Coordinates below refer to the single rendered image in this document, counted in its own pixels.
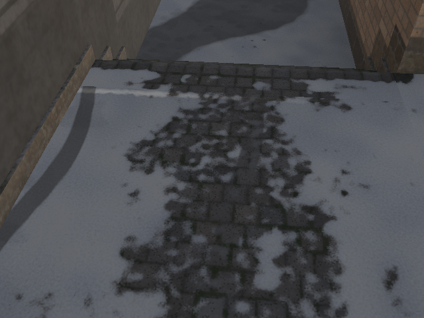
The stairs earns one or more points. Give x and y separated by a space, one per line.
252 65

